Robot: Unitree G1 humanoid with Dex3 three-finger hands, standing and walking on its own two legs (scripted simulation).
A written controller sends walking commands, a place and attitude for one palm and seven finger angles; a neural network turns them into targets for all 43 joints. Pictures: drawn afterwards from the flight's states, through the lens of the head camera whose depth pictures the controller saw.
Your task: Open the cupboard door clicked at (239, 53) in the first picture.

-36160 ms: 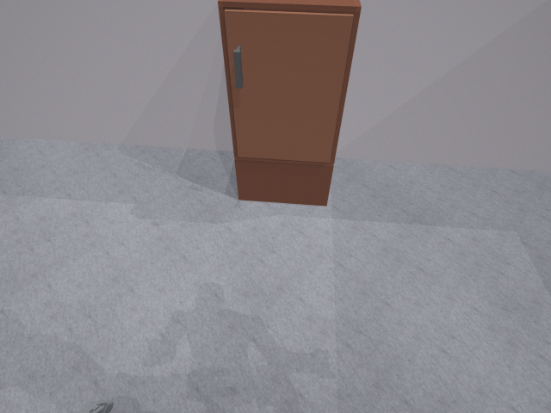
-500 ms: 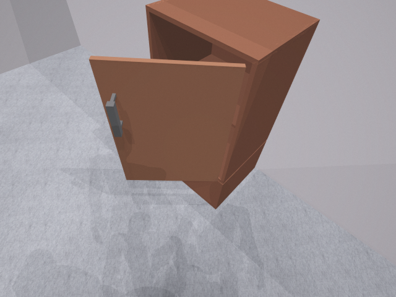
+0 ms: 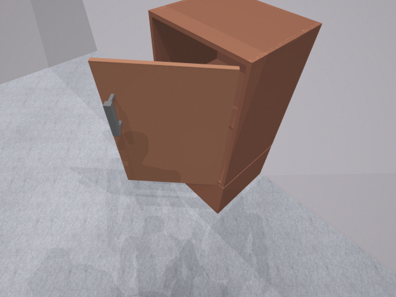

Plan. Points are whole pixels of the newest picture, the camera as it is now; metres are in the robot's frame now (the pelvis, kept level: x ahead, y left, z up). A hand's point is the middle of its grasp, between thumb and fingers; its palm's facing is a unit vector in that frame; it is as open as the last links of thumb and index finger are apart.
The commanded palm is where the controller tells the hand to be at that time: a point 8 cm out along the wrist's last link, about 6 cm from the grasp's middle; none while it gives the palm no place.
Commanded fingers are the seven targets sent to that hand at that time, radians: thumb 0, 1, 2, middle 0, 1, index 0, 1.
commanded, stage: come to a stop and stand still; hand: left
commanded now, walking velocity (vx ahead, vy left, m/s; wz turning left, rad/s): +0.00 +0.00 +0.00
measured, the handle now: (114, 115) +0.62 +0.31 -0.05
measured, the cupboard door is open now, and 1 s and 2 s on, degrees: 43 43 43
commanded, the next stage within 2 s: look again from close up in 0.16 s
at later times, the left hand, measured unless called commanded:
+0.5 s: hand out of the picture +0.02 +0.19 -0.18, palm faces +0.01 -0.97 -0.24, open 7.3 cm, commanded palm none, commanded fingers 0.00 0.90 0.90 -0.20 -0.30 -0.20 -0.30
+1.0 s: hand out of the picture +0.00 +0.18 -0.18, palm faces +0.01 -0.98 -0.19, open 7.4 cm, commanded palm none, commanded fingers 0.00 0.90 0.90 -0.20 -0.30 -0.20 -0.30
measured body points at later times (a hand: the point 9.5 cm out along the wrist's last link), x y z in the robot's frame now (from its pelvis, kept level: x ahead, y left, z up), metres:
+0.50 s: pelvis +0.01 +0.01 -0.01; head +0.01 -0.01 +0.44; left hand +0.02 +0.24 -0.16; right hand +0.02 -0.21 -0.17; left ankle +0.00 +0.12 -0.74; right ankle -0.04 -0.09 -0.74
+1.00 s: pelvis +0.01 +0.01 -0.01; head +0.02 +0.01 +0.44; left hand +0.00 +0.23 -0.17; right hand +0.00 -0.21 -0.17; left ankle +0.00 +0.12 -0.74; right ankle -0.04 -0.09 -0.74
